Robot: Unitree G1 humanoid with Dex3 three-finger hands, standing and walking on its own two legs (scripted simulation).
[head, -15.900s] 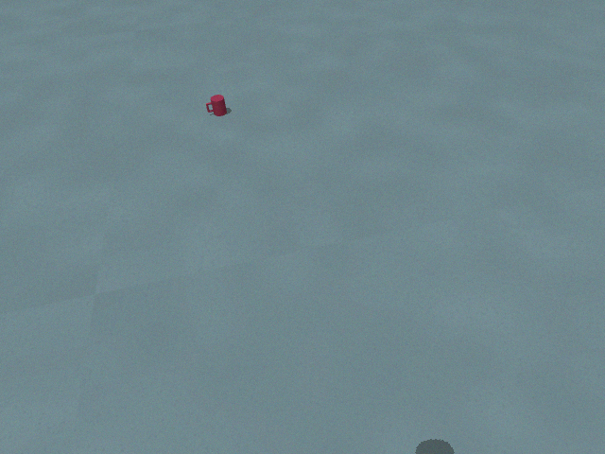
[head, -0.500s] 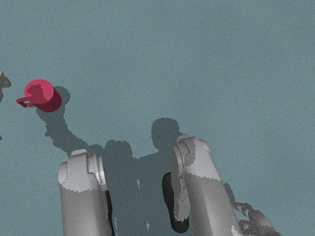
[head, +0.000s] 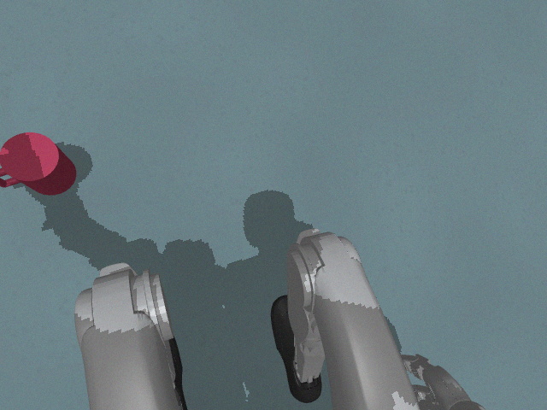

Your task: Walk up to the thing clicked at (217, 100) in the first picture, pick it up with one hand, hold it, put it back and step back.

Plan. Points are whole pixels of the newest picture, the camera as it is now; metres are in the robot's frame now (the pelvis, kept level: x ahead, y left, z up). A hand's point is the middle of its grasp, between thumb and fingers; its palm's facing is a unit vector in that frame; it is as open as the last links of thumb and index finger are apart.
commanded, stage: rise first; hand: left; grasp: from above
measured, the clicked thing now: (31, 169) +0.50 +0.34 -0.29
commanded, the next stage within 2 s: approach in 1.44 s
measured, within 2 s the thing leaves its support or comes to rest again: neither
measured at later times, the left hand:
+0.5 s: hand out of the picture +0.44 +0.37 -0.16, palm faces -0.45 -0.08 -0.89, open 14.1 cm
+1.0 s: hand out of the picture +0.45 +0.36 -0.18, palm faces -0.46 -0.08 -0.88, open 14.0 cm
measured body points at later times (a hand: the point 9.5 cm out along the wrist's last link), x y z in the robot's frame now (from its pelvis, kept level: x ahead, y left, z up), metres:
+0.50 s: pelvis +0.00 +0.00 +0.00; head +0.24 +0.10 +0.36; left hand +0.46 +0.37 -0.11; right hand +0.08 -0.27 -0.10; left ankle +0.08 +0.13 -0.30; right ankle +0.10 -0.13 -0.30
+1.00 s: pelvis +0.00 +0.00 -0.01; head +0.25 +0.09 +0.35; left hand +0.47 +0.36 -0.13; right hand +0.06 -0.27 -0.11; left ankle +0.08 +0.13 -0.30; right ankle +0.10 -0.13 -0.30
